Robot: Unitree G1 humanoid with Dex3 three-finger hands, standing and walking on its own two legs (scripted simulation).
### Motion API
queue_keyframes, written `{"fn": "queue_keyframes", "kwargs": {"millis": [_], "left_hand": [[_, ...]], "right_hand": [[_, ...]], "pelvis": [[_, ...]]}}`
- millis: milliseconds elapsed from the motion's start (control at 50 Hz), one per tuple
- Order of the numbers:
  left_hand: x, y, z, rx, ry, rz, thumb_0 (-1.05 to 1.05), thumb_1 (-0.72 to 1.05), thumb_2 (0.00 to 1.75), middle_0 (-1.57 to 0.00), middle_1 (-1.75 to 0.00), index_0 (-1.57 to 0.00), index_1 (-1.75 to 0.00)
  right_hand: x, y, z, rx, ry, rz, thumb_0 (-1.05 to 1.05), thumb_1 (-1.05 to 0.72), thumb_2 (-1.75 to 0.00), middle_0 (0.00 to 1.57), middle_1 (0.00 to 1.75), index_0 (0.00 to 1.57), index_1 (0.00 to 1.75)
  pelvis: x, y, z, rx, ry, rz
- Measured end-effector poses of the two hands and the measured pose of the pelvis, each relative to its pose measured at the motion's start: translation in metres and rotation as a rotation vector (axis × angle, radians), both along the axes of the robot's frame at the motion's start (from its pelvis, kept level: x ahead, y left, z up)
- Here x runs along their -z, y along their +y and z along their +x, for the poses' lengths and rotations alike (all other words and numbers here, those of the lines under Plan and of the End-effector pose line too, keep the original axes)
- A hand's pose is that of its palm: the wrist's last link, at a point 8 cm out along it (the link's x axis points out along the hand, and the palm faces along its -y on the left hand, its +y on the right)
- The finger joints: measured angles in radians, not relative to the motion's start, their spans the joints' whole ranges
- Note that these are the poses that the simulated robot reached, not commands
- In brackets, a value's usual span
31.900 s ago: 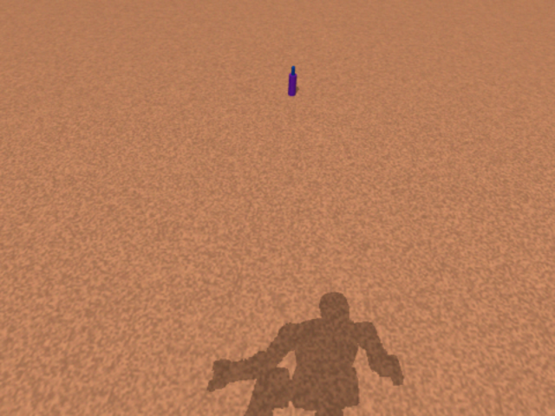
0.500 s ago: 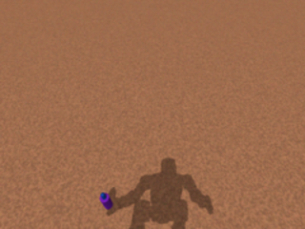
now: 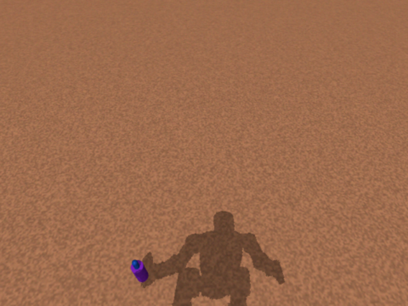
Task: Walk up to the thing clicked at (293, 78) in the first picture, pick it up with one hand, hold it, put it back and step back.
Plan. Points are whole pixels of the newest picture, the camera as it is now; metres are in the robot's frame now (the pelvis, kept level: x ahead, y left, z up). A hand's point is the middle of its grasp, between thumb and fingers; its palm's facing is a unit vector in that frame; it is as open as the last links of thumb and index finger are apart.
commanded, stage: stand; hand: left
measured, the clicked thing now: (138, 269) +0.39 +0.27 -0.68
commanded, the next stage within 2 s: step back in 0.12 s
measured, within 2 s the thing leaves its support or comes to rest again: neither
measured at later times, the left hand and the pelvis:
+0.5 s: hand out of the picture +0.07 +0.30 -0.19, palm faces -0.04 -0.92 -0.39, open 7.3 cm; pelvis -0.06 +0.03 -0.04, yaw +0 degrees
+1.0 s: hand out of the picture -0.10 +0.27 -0.16, palm faces -0.06 -0.91 -0.40, open 7.3 cm; pelvis -0.16 +0.01 -0.02, yaw -3 degrees
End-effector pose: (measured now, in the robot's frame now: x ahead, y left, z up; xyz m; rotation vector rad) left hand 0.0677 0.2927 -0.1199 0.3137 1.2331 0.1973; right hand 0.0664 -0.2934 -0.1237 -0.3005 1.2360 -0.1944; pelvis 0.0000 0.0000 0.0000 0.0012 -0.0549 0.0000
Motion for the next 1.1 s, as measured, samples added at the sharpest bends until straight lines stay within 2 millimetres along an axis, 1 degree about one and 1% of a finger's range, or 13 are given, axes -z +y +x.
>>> {"fn": "queue_keyframes", "kwargs": {"millis": [140,260,360,440,500,580,640,720,840,880,940,1000,1100], "left_hand": [[0.0,0.001,-0.001,-0.007,-0.003,-0.001,0.0,0.9,0.9,-0.21,-0.3,-0.21,-0.3],[0.004,0.015,-0.004,-0.018,-0.015,0.029,0.0,0.9,0.9,-0.21,-0.3,-0.21,-0.3],[0.01,0.027,-0.007,0.005,-0.031,0.05,0.0,0.9,0.9,-0.21,-0.3,-0.21,-0.3],[0.02,0.038,-0.006,0.035,-0.056,0.051,0.0,0.9,0.9,-0.21,-0.3,-0.21,-0.3],[0.031,0.048,0.0,0.054,-0.082,0.046,0.0,0.9,0.9,-0.21,-0.3,-0.21,-0.3],[0.031,0.05,-0.002,0.058,-0.105,0.037,0.0,0.91,0.9,-0.21,-0.3,-0.21,-0.3],[0.028,0.049,-0.018,0.074,-0.085,0.031,0.0,0.91,0.9,-0.2,-0.3,-0.21,-0.3],[0.027,0.047,-0.053,0.09,-0.017,0.036,0.0,0.91,0.9,-0.21,-0.3,-0.21,-0.3],[0.027,0.034,-0.105,0.087,0.029,0.056,0.0,0.91,0.9,-0.21,-0.3,-0.21,-0.3],[0.021,0.027,-0.127,0.075,0.038,0.056,0.0,0.91,0.9,-0.21,-0.3,-0.21,-0.3],[0.009,0.022,-0.154,0.048,0.045,0.056,0.0,0.9,0.9,-0.21,-0.3,-0.21,-0.3],[0.0,0.021,-0.168,0.032,0.038,0.066,0.0,0.9,0.9,-0.21,-0.3,-0.21,-0.3],[-0.002,0.028,-0.168,0.03,-0.049,0.08,0.0,0.9,0.9,-0.21,-0.3,-0.21,-0.3]], "right_hand": [[0.0,-0.001,-0.003,0.004,0.005,0.002,0.0,-0.91,-0.9,0.2,0.3,0.2,0.3],[0.003,-0.011,-0.007,0.015,-0.002,-0.015,0.0,-0.91,-0.9,0.2,0.3,0.2,0.3],[0.007,-0.019,-0.017,0.011,-0.008,-0.05,0.0,-0.91,-0.9,0.2,0.3,0.2,0.3],[0.01,-0.016,-0.034,0.012,-0.006,-0.076,0.0,-0.91,-0.9,0.2,0.3,0.2,0.3],[0.013,-0.008,-0.057,0.021,-0.005,-0.093,0.0,-0.91,-0.9,0.2,0.3,0.2,0.3],[0.008,0.004,-0.09,0.027,0.044,-0.094,0.0,-0.91,-0.9,0.2,0.3,0.2,0.3],[0.003,0.009,-0.105,0.037,0.049,-0.093,0.0,-0.91,-0.9,0.2,0.3,0.2,0.3],[0.001,0.009,-0.113,0.039,-0.003,-0.092,0.0,-0.91,-0.9,0.21,0.3,0.2,0.3],[0.016,-0.009,-0.129,0.034,-0.064,-0.075,0.0,-0.9,-0.9,0.21,0.3,0.2,0.3],[0.02,-0.014,-0.137,0.044,-0.062,-0.065,0.0,-0.91,-0.9,0.21,0.3,0.2,0.3],[0.016,-0.016,-0.15,0.046,-0.04,-0.052,0.0,-0.91,-0.9,0.21,0.3,0.2,0.3],[0.013,-0.018,-0.163,0.034,-0.034,-0.053,0.0,-0.91,-0.9,0.2,0.3,0.2,0.3],[0.013,-0.014,-0.187,-0.01,0.016,-0.073,0.0,-0.91,-0.9,0.2,0.3,0.2,0.3]], "pelvis": [[0.0,-0.001,-0.002,-0.001,0.005,-0.001],[0.009,0.0,-0.021,-0.004,0.018,-0.006],[0.02,0.005,-0.04,-0.007,0.02,-0.01],[0.031,0.017,-0.054,-0.008,0.008,-0.008],[0.04,0.029,-0.062,0.001,0.001,-0.01],[0.035,0.032,-0.075,0.002,0.01,-0.018],[0.029,0.032,-0.085,0.023,0.025,-0.02],[0.027,0.029,-0.099,0.058,0.032,-0.02],[0.036,0.016,-0.131,0.088,0.026,-0.014],[0.034,0.012,-0.142,0.07,0.015,-0.033],[0.025,0.009,-0.152,0.076,0.017,0.011],[0.019,0.01,-0.162,0.059,0.028,0.018],[0.021,0.013,-0.184,0.022,0.038,0.011]]}}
